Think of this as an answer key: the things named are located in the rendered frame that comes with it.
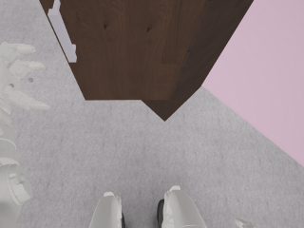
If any left robot upper arm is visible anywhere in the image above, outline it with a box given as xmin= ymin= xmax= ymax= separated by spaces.
xmin=0 ymin=163 xmax=32 ymax=228

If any right robot thigh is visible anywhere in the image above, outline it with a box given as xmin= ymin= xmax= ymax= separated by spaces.
xmin=164 ymin=189 xmax=207 ymax=228

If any cupboard door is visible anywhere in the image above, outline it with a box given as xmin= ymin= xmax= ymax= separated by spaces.
xmin=39 ymin=0 xmax=206 ymax=101

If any robot right hand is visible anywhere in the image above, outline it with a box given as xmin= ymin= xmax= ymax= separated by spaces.
xmin=235 ymin=218 xmax=256 ymax=228

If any right robot shin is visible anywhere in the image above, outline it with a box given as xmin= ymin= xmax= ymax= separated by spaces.
xmin=161 ymin=185 xmax=181 ymax=228

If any robot left hand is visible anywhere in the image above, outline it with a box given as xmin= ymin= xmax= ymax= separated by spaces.
xmin=0 ymin=42 xmax=50 ymax=110

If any handle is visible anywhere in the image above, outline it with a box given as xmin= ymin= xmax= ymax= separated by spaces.
xmin=47 ymin=0 xmax=77 ymax=63

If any robot left forearm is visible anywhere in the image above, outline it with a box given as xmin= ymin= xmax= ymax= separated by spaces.
xmin=0 ymin=98 xmax=20 ymax=166

